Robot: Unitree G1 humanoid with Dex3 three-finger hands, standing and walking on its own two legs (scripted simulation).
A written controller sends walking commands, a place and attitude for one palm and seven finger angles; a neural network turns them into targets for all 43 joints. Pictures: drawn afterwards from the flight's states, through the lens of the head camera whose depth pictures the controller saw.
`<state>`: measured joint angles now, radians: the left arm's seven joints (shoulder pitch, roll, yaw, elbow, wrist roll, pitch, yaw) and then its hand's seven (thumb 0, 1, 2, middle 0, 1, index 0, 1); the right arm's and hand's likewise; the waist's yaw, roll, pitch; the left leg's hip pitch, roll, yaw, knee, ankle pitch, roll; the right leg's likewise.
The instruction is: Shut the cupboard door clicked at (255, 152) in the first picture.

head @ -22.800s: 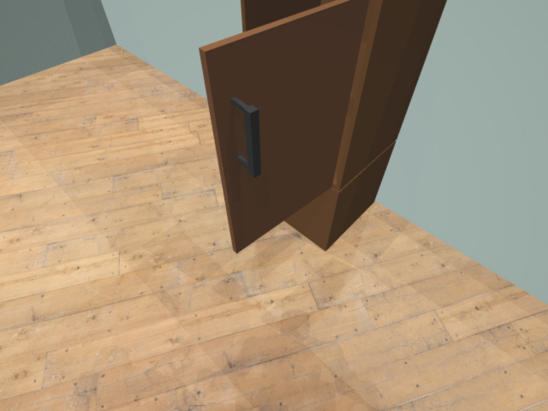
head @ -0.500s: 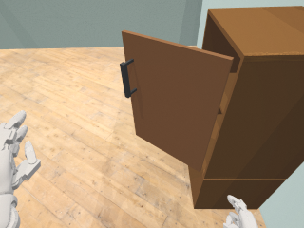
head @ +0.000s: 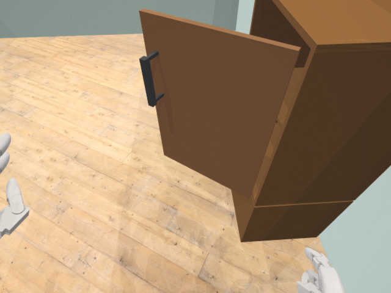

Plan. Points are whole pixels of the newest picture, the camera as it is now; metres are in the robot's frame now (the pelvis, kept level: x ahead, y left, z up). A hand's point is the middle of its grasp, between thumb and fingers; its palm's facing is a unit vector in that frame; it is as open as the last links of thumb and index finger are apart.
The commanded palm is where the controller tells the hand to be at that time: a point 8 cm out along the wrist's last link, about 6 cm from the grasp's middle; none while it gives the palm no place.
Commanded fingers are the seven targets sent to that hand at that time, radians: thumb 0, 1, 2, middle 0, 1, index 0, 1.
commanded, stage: step back with the hand held close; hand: left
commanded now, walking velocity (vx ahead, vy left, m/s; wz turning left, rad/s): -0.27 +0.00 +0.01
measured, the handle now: (153, 79) +0.67 +0.17 +0.07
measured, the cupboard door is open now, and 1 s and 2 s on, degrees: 54 54 54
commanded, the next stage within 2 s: stop stepping back and stand still in 1.12 s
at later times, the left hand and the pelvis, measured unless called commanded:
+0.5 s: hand out of the picture +0.14 +0.27 +0.17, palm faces +0.50 -0.74 -0.45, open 7.4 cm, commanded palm +0.07 +0.30 +0.18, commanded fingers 0.00 0.90 0.90 -0.20 -0.30 -0.20 -0.30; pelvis -0.05 +0.00 -0.02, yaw +2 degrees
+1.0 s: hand out of the picture +0.08 +0.28 +0.18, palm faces +0.53 -0.73 -0.43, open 7.4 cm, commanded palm +0.03 +0.30 +0.18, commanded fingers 0.00 0.90 0.90 -0.20 -0.30 -0.20 -0.30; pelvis -0.10 -0.01 +0.00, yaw +3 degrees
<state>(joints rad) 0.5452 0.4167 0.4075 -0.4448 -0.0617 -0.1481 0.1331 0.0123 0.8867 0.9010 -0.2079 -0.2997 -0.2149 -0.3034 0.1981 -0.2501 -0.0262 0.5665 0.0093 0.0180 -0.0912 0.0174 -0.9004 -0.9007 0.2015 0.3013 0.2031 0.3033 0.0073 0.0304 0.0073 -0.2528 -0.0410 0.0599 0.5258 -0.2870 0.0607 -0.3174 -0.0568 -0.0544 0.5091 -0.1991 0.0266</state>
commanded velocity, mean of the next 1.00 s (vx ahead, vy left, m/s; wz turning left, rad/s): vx -0.35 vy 0.00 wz -0.03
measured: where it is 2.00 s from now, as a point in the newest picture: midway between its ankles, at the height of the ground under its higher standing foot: outside the picture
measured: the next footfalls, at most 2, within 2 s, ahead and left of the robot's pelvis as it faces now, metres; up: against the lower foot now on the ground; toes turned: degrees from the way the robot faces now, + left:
right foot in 1.08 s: -0.21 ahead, -0.09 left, +0.00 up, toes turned -2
left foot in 1.86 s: -0.12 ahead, +0.11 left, +0.00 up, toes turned +0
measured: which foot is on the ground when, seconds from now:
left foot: down 0.00-1.00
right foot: down 0.00-0.82, up 0.84-1.00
